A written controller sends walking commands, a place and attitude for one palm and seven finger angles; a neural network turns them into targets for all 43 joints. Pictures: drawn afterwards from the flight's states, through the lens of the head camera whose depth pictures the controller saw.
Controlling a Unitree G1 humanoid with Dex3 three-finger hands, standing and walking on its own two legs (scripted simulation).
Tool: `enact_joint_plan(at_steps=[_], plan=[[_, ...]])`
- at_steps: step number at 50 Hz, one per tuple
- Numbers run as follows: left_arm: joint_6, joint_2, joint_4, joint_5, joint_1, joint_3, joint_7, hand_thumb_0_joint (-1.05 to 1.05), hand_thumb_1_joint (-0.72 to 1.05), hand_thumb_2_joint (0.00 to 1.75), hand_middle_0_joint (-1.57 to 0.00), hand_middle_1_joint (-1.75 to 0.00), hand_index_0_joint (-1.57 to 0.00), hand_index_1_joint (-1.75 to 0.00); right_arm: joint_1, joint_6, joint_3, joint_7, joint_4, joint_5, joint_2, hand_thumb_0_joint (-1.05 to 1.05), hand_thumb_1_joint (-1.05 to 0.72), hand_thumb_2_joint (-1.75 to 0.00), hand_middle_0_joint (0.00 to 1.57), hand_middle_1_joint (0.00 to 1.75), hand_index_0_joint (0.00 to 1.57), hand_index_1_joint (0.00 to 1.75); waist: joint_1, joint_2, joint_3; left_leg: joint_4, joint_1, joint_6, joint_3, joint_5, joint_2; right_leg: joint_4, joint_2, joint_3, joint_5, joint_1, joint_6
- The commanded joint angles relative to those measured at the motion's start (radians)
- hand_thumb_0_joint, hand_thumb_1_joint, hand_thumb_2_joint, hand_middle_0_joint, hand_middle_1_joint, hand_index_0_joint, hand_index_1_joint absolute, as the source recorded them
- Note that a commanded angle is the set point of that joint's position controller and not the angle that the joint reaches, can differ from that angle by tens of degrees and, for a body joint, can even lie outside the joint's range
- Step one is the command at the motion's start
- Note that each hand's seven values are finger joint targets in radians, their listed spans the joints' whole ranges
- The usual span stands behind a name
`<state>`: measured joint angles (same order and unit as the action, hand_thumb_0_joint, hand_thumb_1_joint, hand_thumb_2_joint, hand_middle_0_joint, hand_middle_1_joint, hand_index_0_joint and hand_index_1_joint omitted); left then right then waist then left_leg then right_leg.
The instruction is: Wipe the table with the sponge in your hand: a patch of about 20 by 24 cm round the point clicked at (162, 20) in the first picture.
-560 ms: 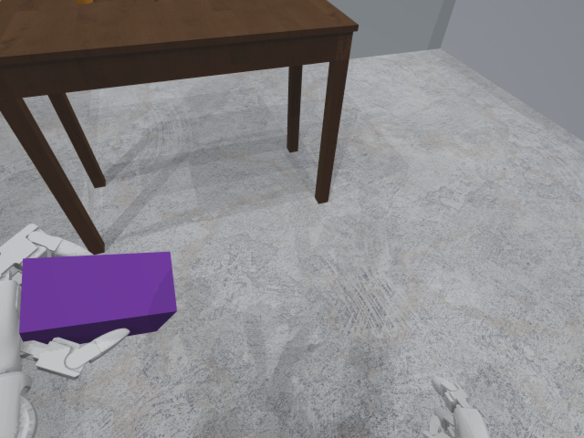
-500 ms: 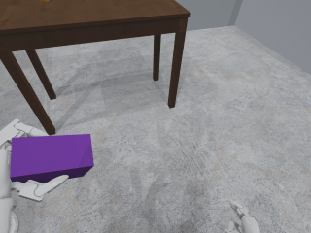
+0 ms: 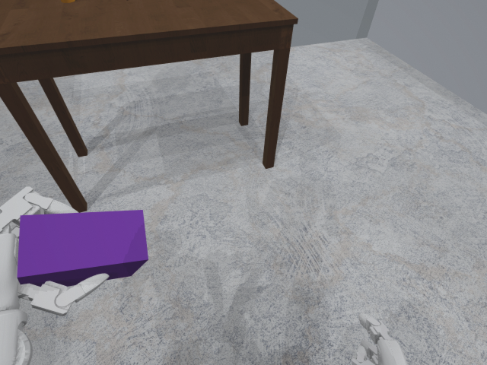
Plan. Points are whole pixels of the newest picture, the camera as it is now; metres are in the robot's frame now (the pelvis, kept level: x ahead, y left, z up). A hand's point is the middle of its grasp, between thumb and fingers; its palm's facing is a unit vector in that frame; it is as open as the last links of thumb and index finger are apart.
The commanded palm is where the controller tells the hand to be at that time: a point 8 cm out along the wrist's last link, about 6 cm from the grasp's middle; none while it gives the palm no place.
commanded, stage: walk to a spot facing it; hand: left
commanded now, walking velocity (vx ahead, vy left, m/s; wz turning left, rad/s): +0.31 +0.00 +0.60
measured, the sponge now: (103, 248) +0.23 +0.20 +0.14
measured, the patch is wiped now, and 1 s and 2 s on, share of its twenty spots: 0.00 0.00 0.00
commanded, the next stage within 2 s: none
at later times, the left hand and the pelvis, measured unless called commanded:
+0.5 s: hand (42, 244) +0.22 +0.27 +0.16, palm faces +0.55 -0.72 -0.43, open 10.3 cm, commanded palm +0.15 +0.30 +0.18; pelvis +0.07 -0.01 +0.00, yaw +15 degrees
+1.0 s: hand (36, 194) +0.28 +0.29 +0.18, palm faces +0.73 -0.53 -0.43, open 10.3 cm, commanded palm +0.23 +0.31 +0.18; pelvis +0.19 -0.01 -0.01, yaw +24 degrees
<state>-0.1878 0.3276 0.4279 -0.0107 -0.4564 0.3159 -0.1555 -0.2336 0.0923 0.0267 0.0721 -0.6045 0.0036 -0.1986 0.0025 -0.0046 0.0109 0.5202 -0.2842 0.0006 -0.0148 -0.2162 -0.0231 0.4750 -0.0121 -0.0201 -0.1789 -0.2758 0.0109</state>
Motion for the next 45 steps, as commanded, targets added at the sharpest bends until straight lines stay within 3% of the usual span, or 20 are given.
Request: enact_joint_plan(at_steps=[1,4,7,10,12,16,17,18,19,21,24,27,29,30,31,32,33,35,40,45], plan=[[-0.061,0.177,0.231,-0.006,0.069,0.117,-0.021,0.00,0.10,1.30,-1.20,-1.60,-1.20,-1.60,0.095,0.038,-0.059,0.008,0.158,-0.001,-0.118,0.00,-0.90,-0.90,0.20,0.30,0.20,0.30,0.003,-0.010,-0.081,-0.079,-0.084,-0.045,0.047,-0.262,-0.044,-0.077,0.103,-0.057,-0.268,0.036,-0.027],[-0.049,0.186,0.270,-0.003,0.062,0.131,-0.031,0.00,0.10,1.30,-1.20,-1.60,-1.20,-1.60,0.092,0.025,-0.057,0.013,0.164,0.001,-0.116,0.00,-0.90,-0.90,0.20,0.30,0.20,0.30,0.013,-0.006,-0.046,-0.044,-0.144,-0.059,0.084,-0.358,-0.037,-0.065,0.147,-0.077,-0.449,-0.010,-0.054],[-0.056,0.200,0.298,-0.002,0.064,0.157,-0.038,0.00,0.10,1.30,-1.20,-1.60,-1.20,-1.60,0.082,0.033,-0.057,0.017,0.156,0.001,-0.120,0.00,-0.90,-0.90,0.20,0.30,0.20,0.30,0.018,-0.059,-0.069,-0.055,-0.153,-0.082,0.155,-0.292,-0.065,0.065,0.143,-0.026,-0.331,0.023,-0.046],[-0.061,0.163,0.262,0.004,0.055,0.135,-0.025,0.00,0.10,1.30,-1.20,-1.60,-1.20,-1.60,0.078,0.034,-0.060,0.017,0.148,-0.001,-0.127,0.00,-0.90,-0.90,0.20,0.30,0.20,0.30,0.020,-0.203,-0.019,-0.176,-0.167,-0.157,0.400,-0.415,-0.185,0.255,0.046,0.053,-0.383,-0.065,0.001],[-0.076,0.161,0.286,0.014,0.112,0.123,-0.016,0.00,0.10,1.30,-1.20,-1.60,-1.20,-1.60,0.059,0.054,-0.066,0.014,0.138,0.004,-0.125,0.00,-0.90,-0.90,0.20,0.30,0.20,0.30,0.030,-0.246,0.010,-0.193,-0.088,-0.200,0.533,-0.232,-0.235,0.321,0.019,0.052,-0.372,-0.144,0.011],[-0.077,0.166,0.294,0.002,0.049,0.127,0.001,0.00,0.10,1.30,-1.20,-1.60,-1.20,-1.60,0.062,0.055,-0.071,-0.011,0.118,0.010,-0.126,0.00,-0.90,-0.90,0.20,0.30,0.20,0.30,-0.001,-0.193,-0.099,-0.016,-0.100,-0.149,0.336,0.156,-0.155,0.038,0.038,0.047,-0.257,0.121,-0.005],[-0.075,0.186,0.278,0.008,0.037,0.145,0.002,0.00,0.10,1.30,-1.20,-1.60,-1.20,-1.60,0.064,0.050,-0.068,-0.015,0.119,0.006,-0.113,0.00,-0.90,-0.90,0.20,0.30,0.20,0.30,-0.011,-0.069,-0.120,0.124,-0.277,-0.098,0.201,0.071,-0.087,-0.083,0.142,-0.050,-0.171,0.315,-0.056],[-0.068,0.205,0.256,0.003,0.054,0.143,-0.001,0.00,0.10,1.30,-1.20,-1.60,-1.20,-1.60,0.071,0.046,-0.069,-0.019,0.129,-0.005,-0.083,0.00,-0.90,-0.90,0.20,0.30,0.20,0.30,-0.005,0.254,-0.103,0.399,-0.463,-0.020,-0.009,-0.168,0.042,-0.173,0.375,-0.358,-0.154,0.409,-0.148],[-0.072,0.209,0.252,-0.018,0.076,0.158,-0.007,0.00,0.10,1.30,-1.20,-1.60,-1.20,-1.60,0.092,0.052,-0.089,-0.014,0.131,-0.011,-0.124,0.00,-0.90,-0.90,0.20,0.30,0.20,0.30,-0.009,0.241,-0.046,0.614,-0.482,0.006,0.015,-0.287,0.026,-0.201,0.469,-0.431,-0.086,0.302,-0.201],[-0.087,0.226,0.221,-0.001,-0.004,0.179,-0.008,0.00,0.10,1.30,-1.20,-1.60,-1.20,-1.60,0.090,0.032,-0.065,-0.006,0.115,0.004,-0.092,0.00,-0.90,-0.90,0.20,0.30,0.20,0.30,-0.012,0.092,0.014,0.707,-0.477,0.022,0.024,-0.243,-0.042,-0.175,0.428,-0.272,0.068,0.222,-0.204],[-0.107,0.222,0.259,0.007,0.038,0.181,-0.010,0.00,0.10,1.30,-1.20,-1.60,-1.20,-1.60,0.108,0.011,-0.051,-0.004,0.136,0.009,-0.071,0.00,-0.90,-0.90,0.20,0.30,0.20,0.30,-0.011,0.150,-0.012,0.477,-0.366,0.017,-0.047,-0.221,-0.076,-0.115,0.370,-0.024,0.354,0.227,-0.148],[-0.092,0.193,0.298,-0.002,0.035,0.162,-0.029,0.00,0.10,1.30,-1.20,-1.60,-1.20,-1.60,0.127,0.017,-0.053,0.000,0.172,0.009,-0.055,0.00,-0.90,-0.90,0.20,0.30,0.20,0.30,-0.031,0.179,-0.070,0.171,-0.154,-0.004,-0.184,-0.182,-0.010,-0.027,0.332,0.072,0.459,0.217,-0.126],[-0.080,0.191,0.360,-0.007,0.067,0.142,-0.045,0.00,0.10,1.30,-1.20,-1.60,-1.20,-1.60,0.086,0.027,-0.062,0.004,0.177,0.005,-0.060,0.00,-0.90,-0.90,0.20,0.30,0.20,0.30,0.012,0.122,-0.165,-0.018,0.109,-0.009,-0.267,-0.019,0.076,0.192,0.278,0.153,0.492,0.148,-0.070],[-0.089,0.192,0.395,-0.007,0.083,0.136,-0.049,0.00,0.10,1.30,-1.20,-1.60,-1.20,-1.60,0.070,0.030,-0.073,0.011,0.185,0.000,-0.075,0.00,-0.90,-0.90,0.20,0.30,0.20,0.30,0.039,0.014,-0.219,-0.049,0.321,-0.043,-0.190,0.032,0.024,0.406,0.250,0.178,0.399,0.008,-0.024],[-0.100,0.187,0.425,-0.012,0.072,0.145,-0.055,0.00,0.10,1.30,-1.20,-1.60,-1.20,-1.60,0.082,0.028,-0.083,0.008,0.184,0.001,-0.102,0.00,-0.90,-0.90,0.20,0.30,0.20,0.30,0.036,-0.228,-0.260,-0.085,0.493,-0.167,0.148,0.153,-0.219,0.681,0.135,0.191,-0.125,-0.225,0.030],[-0.105,0.180,0.457,-0.018,0.097,0.116,-0.061,0.00,0.10,1.30,-1.20,-1.60,-1.20,-1.60,0.073,0.037,-0.079,-0.007,0.191,-0.012,-0.105,0.00,-0.90,-0.90,0.20,0.30,0.20,0.30,0.024,-0.294,-0.264,-0.129,0.523,-0.285,0.509,0.381,-0.413,0.865,0.058,0.105,-0.448,-0.369,0.034],[-0.095,0.222,0.348,-0.002,0.095,0.154,-0.045,0.00,0.10,1.30,-1.20,-1.60,-1.20,-1.60,0.068,0.042,-0.088,-0.019,0.157,-0.015,-0.122,0.00,-0.90,-0.90,0.20,0.30,0.20,0.30,0.032,-0.160,-0.195,-0.173,0.388,-0.302,0.532,0.205,-0.439,0.914,0.111,0.008,-0.426,-0.424,0.019],[-0.076,0.235,0.372,0.000,0.082,0.183,-0.029,0.00,0.10,1.30,-1.20,-1.60,-1.20,-1.60,0.090,0.033,-0.095,-0.018,0.144,-0.020,-0.111,0.00,-0.90,-0.90,0.20,0.30,0.20,0.30,0.023,-0.150,-0.110,-0.201,0.247,-0.309,0.466,0.000,-0.407,0.897,0.167,-0.012,-0.350,-0.475,0.035],[-0.093,0.159,0.387,-0.015,0.022,0.144,-0.010,0.00,0.10,1.30,-1.20,-1.60,-1.20,-1.60,0.095,0.073,-0.078,-0.015,0.134,-0.019,-0.091,0.00,-0.90,-0.90,0.20,0.30,0.20,0.30,-0.010,-0.230,-0.062,-0.265,0.002,-0.192,0.129,-0.120,-0.253,0.547,0.156,0.113,-0.169,-0.241,0.043],[-0.079,0.134,0.218,-0.013,0.087,0.107,-0.001,0.00,0.10,1.30,-1.20,-1.60,-1.20,-1.60,0.089,0.077,-0.069,0.013,0.119,-0.008,-0.099,0.00,-0.90,-0.90,0.20,0.30,0.20,0.30,-0.012,-0.206,-0.017,-0.231,-0.056,-0.162,0.071,-0.254,-0.238,0.270,0.089,0.200,-0.172,-0.062,0.058]])
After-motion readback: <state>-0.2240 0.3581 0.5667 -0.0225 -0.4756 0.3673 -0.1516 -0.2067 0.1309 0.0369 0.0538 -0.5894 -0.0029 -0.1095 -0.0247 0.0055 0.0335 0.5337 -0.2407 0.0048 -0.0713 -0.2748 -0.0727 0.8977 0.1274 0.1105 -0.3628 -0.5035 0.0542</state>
